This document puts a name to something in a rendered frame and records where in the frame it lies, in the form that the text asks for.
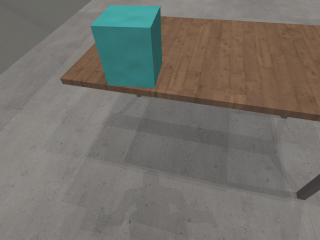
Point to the carton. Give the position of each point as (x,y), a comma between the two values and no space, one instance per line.
(129,43)

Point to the table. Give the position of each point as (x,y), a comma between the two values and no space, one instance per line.
(262,67)

